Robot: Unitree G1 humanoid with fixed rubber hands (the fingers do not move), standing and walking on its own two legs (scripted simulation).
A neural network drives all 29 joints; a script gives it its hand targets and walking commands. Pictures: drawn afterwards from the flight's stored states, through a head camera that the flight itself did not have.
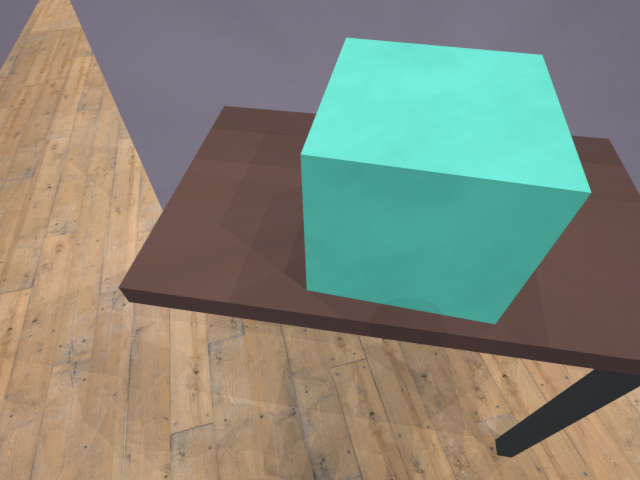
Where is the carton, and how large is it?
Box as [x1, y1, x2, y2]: [301, 38, 590, 323]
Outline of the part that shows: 346,38 301,152 307,289 495,323 590,193 588,184 542,55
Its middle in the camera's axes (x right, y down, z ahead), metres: +0.15 -0.09 +0.58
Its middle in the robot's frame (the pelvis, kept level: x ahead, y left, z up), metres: +0.50 -0.12 +0.09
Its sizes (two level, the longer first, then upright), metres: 0.297 0.287 0.265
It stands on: a table, 0.71 m high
